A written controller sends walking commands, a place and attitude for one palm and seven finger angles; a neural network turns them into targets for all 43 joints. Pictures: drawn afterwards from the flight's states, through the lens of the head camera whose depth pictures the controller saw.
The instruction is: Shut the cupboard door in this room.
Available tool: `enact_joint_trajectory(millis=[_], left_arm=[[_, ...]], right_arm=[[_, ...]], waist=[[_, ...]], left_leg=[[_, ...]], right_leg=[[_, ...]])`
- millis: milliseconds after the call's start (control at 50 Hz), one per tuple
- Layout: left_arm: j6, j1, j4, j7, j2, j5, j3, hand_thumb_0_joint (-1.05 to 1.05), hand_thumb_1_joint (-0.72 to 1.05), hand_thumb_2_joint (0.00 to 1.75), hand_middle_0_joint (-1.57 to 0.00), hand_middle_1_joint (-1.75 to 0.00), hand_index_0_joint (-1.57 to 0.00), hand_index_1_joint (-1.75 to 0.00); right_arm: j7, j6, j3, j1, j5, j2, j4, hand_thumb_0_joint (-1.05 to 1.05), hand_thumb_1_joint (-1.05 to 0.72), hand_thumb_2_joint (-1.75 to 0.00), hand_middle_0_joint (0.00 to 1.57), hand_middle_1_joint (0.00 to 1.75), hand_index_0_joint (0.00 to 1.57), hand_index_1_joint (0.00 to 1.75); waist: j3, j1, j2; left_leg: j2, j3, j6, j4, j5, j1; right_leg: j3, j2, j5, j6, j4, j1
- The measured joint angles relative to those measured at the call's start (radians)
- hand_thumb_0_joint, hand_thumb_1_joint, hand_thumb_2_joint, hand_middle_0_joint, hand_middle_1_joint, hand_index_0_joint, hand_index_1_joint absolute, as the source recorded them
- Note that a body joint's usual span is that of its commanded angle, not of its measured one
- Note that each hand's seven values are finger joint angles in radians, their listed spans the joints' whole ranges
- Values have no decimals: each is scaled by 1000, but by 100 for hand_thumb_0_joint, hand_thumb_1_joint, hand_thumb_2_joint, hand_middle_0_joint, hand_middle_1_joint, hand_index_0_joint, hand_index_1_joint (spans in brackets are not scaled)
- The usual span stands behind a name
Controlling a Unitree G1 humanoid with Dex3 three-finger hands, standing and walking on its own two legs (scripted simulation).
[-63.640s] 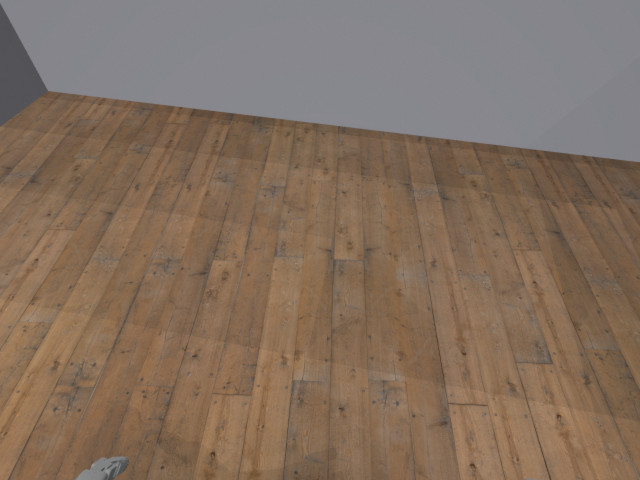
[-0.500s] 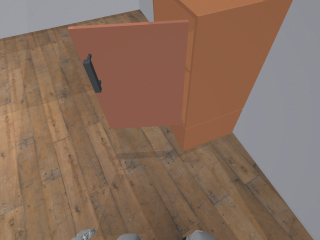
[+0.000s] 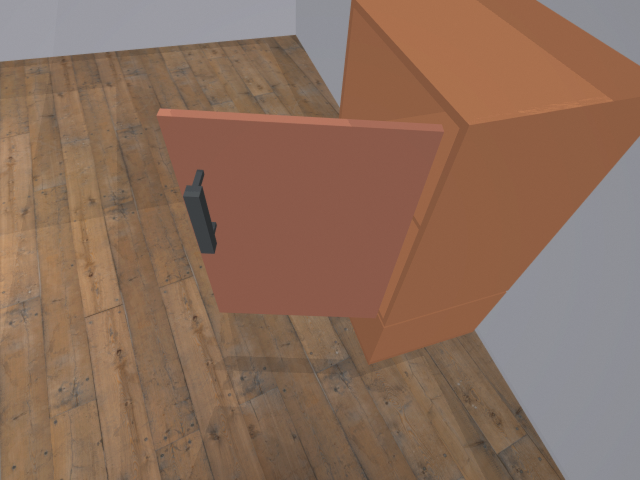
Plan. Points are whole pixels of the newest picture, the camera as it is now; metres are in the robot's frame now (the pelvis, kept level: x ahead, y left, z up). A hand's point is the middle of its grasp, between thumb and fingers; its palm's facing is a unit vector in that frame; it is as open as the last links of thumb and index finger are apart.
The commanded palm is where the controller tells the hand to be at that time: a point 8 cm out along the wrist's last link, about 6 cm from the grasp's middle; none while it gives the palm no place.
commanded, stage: come to a stop and stand still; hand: left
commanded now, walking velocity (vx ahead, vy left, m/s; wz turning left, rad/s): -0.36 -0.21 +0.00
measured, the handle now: (204, 212) +0.50 +0.25 -0.03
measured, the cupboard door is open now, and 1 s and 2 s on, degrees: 71 71 71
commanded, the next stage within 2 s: look again from close up in 1.18 s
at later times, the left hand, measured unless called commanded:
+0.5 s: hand (224, 479) +0.14 +0.14 -0.15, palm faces +0.04 -0.95 -0.30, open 7.4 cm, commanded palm none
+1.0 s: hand out of the picture +0.00 +0.17 -0.17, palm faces +0.11 -0.98 -0.19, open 7.4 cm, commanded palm none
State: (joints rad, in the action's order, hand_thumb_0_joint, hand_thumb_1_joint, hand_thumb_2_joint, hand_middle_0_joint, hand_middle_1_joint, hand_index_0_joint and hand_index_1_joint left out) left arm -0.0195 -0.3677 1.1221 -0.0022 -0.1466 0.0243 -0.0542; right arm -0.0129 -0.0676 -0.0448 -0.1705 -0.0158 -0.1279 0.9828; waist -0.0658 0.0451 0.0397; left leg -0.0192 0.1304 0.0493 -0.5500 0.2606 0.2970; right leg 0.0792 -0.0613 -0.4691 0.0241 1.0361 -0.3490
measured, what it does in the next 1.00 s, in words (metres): steps on the spot: right foot, then left foot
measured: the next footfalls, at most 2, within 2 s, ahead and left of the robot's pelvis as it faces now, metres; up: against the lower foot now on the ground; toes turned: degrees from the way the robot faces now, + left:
right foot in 0.34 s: +0.13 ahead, -0.14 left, +0.00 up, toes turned -6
left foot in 0.88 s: +0.02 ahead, +0.09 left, +0.00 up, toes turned +1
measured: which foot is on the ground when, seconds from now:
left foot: down 0.00-0.36, up 0.38-0.86, down 0.88-1.00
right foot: up 0.00-0.32, down 0.34-0.88, up 0.90-1.00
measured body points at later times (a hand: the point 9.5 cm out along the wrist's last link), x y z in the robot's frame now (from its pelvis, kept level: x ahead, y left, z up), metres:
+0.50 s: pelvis +0.05 -0.05 +0.00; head +0.10 -0.10 +0.45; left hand +0.14 +0.19 -0.12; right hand +0.09 -0.30 -0.18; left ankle -0.01 +0.09 -0.64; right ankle +0.09 -0.14 -0.73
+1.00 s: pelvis +0.02 -0.01 +0.01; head +0.03 +0.01 +0.46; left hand +0.00 +0.22 -0.15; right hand +0.03 -0.23 -0.14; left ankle -0.02 +0.09 -0.73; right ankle +0.06 -0.13 -0.71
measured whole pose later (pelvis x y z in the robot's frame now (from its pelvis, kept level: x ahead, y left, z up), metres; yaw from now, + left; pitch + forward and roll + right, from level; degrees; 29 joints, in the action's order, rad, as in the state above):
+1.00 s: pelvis +0.02 -0.01 +0.01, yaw +1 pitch +0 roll +0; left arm 0.04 -0.31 1.08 0.02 -0.18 0.03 -0.06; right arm -0.04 0.01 -0.02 -0.32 -0.02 -0.12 1.05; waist 0.00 0.03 0.04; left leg 0.02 0.00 0.03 -0.40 0.27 0.13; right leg 0.03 -0.02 -0.34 0.00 0.65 -0.37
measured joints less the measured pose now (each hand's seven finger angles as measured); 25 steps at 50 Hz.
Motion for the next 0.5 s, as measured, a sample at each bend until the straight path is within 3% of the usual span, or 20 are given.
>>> enact_joint_trajectory(millis=[40, 140, 280, 320, 340, 360, 420, 500], left_arm=[[3, 21, -5, 4, -3, -1, 0, 1, 91, 90, -20, -30, -20, -30], [18, 97, -52, 23, -15, -2, 3, 1, 91, 90, -20, -30, -20, -30], [54, 189, -124, 23, -39, 1, -8, 0, 91, 90, -20, -30, -20, -30], [50, 203, -141, 21, -43, 0, -10, 0, 91, 90, -20, -30, -20, -30], [43, 203, -150, 20, -47, 1, -9, 0, 91, 90, -20, -30, -20, -30], [32, 205, -154, 21, -51, 4, -8, 0, 91, 90, -20, -30, -20, -30], [20, 229, -150, 25, -33, 2, 2, 0, 91, 90, -20, -30, -20, -30], [28, 234, -153, 30, -4, -3, 8, 0, 91, 90, -20, -30, -20, -30]], right_arm=[[-20, -6, -6, -6, 4, -4, 3, -1, -94, -90, 20, 30, 20, 30], [-37, 20, 4, -17, 5, -19, 40, -2, -96, -90, 20, 30, 20, 30], [-32, 81, -13, -21, -7, -21, 57, 0, -93, -90, 20, 30, 20, 30], [-27, 91, -19, -24, -8, -27, 58, 0, -92, -90, 20, 30, 20, 30], [-24, 95, -22, -29, -6, -30, 57, 0, -92, -90, 20, 30, 20, 30], [-19, 99, -25, -30, -2, -34, 56, 0, -92, -90, 20, 30, 20, 30], [-18, 121, -37, -14, 10, -64, 49, 1, -91, -90, 20, 30, 20, 30], [-8, 136, -43, -1, 7, -95, 49, 1, -91, -90, 19, 30, 20, 30]], waist=[[4, -8, 0], [-1, -17, -6], [-40, -38, -34], [-47, -41, -51], [-45, -40, -54], [-44, -41, -58], [-68, -53, -95], [-63, -46, -108]], left_leg=[[11, 11, -2, 59, -14, -45], [19, 7, -3, 136, -23, -118], [-16, -2, -39, 72, 39, -136], [-29, -4, -56, 35, 64, -126], [-33, -4, -66, 4, 82, -114], [-38, -7, -73, -49, 99, -87], [-3, -108, -78, -332, 266, 23], [39, -155, -96, -611, 210, 124]], right_leg=[[-12, -7, 49, -17, 36, -63], [-30, -5, 134, -47, -162, -93], [-18, 24, 93, -34, -251, -63], [-9, 26, 148, -28, -333, -25], [-5, 20, 249, -27, -403, 4], [-1, 21, 261, -11, -425, 14], [19, 27, 189, 27, -402, 15], [17, 20, 224, 31, -466, 33]])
